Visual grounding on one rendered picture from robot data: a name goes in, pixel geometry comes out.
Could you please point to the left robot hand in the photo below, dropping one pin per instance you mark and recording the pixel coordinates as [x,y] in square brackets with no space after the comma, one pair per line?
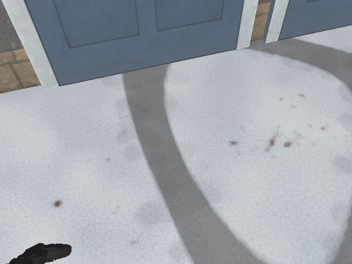
[40,254]

